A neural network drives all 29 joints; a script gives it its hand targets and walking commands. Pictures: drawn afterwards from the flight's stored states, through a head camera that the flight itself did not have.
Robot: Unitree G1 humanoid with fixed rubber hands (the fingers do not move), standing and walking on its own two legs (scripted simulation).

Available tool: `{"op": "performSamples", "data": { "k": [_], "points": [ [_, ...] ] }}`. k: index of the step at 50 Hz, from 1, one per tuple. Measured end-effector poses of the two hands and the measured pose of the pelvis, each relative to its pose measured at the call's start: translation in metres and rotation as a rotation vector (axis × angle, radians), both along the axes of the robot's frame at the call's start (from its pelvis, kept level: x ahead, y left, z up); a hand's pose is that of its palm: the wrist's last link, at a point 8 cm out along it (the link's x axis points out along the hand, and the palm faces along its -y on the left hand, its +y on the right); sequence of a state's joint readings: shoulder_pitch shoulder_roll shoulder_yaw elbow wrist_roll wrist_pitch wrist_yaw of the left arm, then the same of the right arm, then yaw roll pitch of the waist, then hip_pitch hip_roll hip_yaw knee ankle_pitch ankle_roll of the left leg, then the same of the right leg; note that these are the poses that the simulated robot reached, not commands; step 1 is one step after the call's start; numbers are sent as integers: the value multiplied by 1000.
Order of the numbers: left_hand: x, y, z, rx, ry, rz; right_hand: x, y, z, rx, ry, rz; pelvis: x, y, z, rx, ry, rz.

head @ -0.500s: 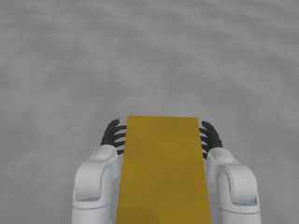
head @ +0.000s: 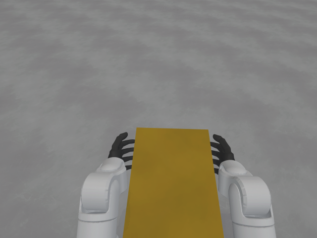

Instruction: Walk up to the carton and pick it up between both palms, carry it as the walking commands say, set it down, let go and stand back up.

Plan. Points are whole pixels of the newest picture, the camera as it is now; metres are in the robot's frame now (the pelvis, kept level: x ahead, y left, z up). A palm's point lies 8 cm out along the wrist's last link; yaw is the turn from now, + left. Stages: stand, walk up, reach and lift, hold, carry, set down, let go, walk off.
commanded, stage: carry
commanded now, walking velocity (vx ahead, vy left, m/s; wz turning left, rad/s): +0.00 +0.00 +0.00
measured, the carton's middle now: (169, 196) +0.23 +0.01 +0.01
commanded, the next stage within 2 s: none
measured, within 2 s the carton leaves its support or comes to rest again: neither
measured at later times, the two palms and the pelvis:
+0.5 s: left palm (132, 167) +0.26 +0.10 +0.09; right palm (242, 171) +0.26 -0.15 +0.09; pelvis -0.01 -0.03 +0.00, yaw +1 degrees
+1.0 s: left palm (139, 156) +0.29 +0.08 +0.08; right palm (241, 159) +0.30 -0.16 +0.08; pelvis +0.02 -0.05 +0.00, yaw +1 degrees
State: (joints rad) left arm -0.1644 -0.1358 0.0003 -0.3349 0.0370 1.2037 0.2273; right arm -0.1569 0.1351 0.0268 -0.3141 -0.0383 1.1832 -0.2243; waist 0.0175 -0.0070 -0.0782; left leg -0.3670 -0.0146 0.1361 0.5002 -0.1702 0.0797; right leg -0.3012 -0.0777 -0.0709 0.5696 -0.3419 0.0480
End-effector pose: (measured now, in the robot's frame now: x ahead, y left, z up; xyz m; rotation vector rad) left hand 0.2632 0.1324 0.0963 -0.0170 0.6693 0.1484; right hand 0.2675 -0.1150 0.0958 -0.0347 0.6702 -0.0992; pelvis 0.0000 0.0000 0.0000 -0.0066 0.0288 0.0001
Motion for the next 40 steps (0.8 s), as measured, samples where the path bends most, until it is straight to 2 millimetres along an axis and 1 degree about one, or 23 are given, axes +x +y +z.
{"op": "performSamples", "data": {
  "k": [3,7,12,16,21,29,40],
  "points": [
    [-5,1,3,2,-5,-2,-6,1,2,2,-5,-2,-5,2,1,0,-2,1],
    [-9,-2,6,6,-8,-10,-13,-2,4,4,-8,-10,-11,1,2,0,-4,2],
    [-14,-12,6,14,-3,-16,-18,-12,3,10,-3,-15,-16,-7,1,0,-6,6],
    [-14,-20,1,20,7,-14,-17,-20,-2,14,8,-13,-17,-15,0,-2,-6,9],
    [-11,-29,-1,23,6,-12,-13,-29,-5,17,7,-12,-15,-25,-1,-5,-2,10],
    [1,-42,-3,20,-3,-16,-2,-42,-6,15,-2,-18,-6,-36,-1,0,4,11],
    [18,-48,-11,16,2,-9,17,-49,-12,12,2,-14,9,-44,-2,3,7,14]
  ]
}}
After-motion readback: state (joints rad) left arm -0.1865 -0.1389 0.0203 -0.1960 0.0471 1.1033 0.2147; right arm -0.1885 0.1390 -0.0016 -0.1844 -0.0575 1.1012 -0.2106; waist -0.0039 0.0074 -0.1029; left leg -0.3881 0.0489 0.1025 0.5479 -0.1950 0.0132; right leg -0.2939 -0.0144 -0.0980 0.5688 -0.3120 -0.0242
